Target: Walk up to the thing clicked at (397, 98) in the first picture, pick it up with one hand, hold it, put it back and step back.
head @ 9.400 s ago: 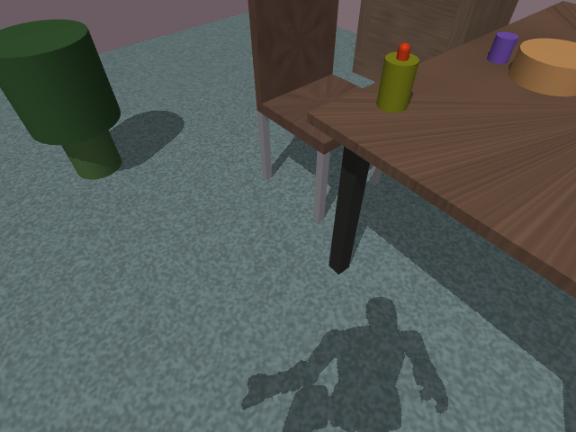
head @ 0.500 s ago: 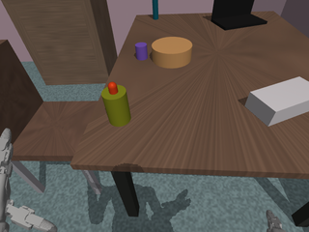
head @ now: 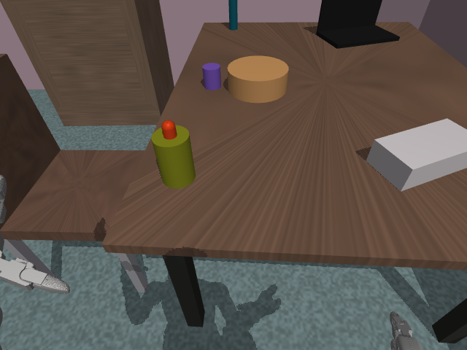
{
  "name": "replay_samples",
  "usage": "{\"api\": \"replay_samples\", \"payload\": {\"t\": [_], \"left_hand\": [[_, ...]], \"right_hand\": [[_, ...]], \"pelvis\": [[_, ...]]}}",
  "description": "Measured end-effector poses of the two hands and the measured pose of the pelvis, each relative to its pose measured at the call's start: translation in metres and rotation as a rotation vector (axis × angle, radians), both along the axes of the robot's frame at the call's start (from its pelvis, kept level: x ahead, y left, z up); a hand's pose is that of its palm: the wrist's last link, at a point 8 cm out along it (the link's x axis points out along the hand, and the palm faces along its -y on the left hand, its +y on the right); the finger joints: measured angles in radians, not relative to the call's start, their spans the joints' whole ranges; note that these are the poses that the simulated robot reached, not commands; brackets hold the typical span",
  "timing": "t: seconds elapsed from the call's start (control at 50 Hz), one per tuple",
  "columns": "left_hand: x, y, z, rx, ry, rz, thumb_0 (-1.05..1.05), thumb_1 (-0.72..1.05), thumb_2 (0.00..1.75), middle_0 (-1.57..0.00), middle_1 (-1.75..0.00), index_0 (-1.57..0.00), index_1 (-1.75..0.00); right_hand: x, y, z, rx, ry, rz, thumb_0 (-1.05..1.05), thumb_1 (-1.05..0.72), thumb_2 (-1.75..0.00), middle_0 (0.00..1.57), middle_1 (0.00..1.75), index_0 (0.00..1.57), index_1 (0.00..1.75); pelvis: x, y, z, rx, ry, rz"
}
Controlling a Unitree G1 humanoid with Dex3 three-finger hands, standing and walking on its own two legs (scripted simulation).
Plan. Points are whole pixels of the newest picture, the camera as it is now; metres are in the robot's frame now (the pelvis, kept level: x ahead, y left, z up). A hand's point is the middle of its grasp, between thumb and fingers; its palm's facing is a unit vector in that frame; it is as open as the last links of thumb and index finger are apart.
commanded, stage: go down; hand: left
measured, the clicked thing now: (173, 151) +0.56 +0.19 +0.05
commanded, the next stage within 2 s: none
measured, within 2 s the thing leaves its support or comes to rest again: neither
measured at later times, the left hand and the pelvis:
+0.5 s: hand (39, 198) +0.32 +0.33 +0.15, palm faces +0.20 -0.97 -0.11, open 17.4 cm; pelvis +0.01 +0.02 +0.00, yaw -2 degrees
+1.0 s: hand (37, 166) +0.37 +0.36 +0.17, palm faces +0.11 -0.99 +0.02, open 17.6 cm; pelvis +0.00 +0.01 +0.00, yaw -2 degrees
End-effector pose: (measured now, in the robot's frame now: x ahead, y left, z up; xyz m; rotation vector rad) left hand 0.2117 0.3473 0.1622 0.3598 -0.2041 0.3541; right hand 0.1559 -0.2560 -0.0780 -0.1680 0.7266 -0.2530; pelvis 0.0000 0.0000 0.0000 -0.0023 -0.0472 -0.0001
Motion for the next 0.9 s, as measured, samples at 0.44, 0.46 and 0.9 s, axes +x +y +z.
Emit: {"api": "replay_samples", "payload": {"t": [0.44, 0.46, 0.9], "left_hand": [[0.074, 0.031, -0.009, -0.245, 0.133, -0.162, -0.02, -0.53, 0.08, -0.03, -0.02, -0.03, -0.03], [0.074, 0.032, -0.010, -0.246, 0.134, -0.159, -0.02, -0.52, 0.08, -0.03, -0.02, -0.03, -0.03], [0.120, 0.059, 0.008, -0.385, 0.197, -0.256, -0.02, -0.57, 0.07, -0.03, -0.03, -0.04, -0.03]], "right_hand": [[-0.018, 0.009, 0.003, -0.038, 0.001, -0.023, -0.01, 0.52, -0.05, 0.06, 0.05, 0.05, 0.05], [-0.018, 0.009, 0.003, -0.041, 0.001, -0.023, -0.01, 0.52, -0.05, 0.06, 0.05, 0.05, 0.05], [-0.024, 0.012, 0.004, -0.104, -0.005, -0.001, -0.01, 0.54, -0.05, 0.06, 0.05, 0.05, 0.05]], "pelvis": [[0.007, 0.016, 0.001, -0.006, 0.051, -0.038], [0.007, 0.016, 0.001, -0.006, 0.050, -0.036], [-0.002, 0.011, 0.000, -0.011, 0.114, -0.025]]}}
